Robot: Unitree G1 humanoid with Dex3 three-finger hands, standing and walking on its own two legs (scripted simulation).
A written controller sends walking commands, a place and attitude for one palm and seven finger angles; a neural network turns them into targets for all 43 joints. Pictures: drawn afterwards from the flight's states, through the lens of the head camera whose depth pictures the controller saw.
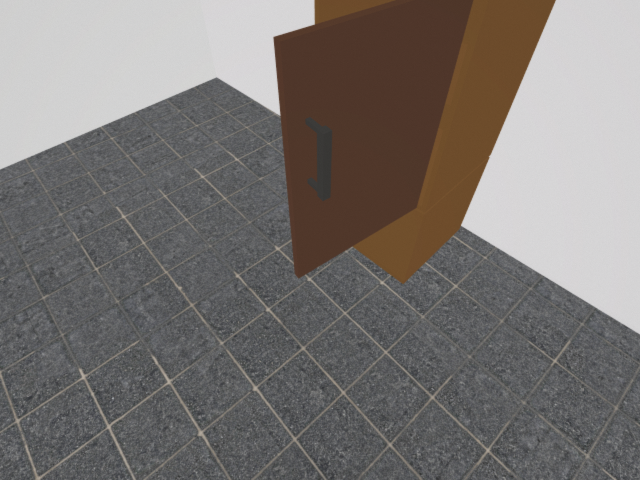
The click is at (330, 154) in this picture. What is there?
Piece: cupboard door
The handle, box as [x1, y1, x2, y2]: [305, 117, 331, 200]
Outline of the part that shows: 309,117 305,119 305,122 317,133 317,181 316,182 311,177 307,180 308,183 317,191 317,195 323,200 329,197 330,194 331,130 325,125 322,127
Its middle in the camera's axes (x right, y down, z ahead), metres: -0.01 -0.14 +0.70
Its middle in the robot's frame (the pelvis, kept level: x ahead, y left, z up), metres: +0.63 +0.04 +0.02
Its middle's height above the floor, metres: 0.81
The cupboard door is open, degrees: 81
